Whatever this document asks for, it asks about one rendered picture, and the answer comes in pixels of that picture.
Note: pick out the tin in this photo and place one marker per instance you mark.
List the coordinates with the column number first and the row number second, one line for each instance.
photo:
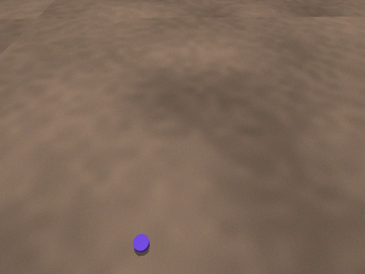
column 141, row 243

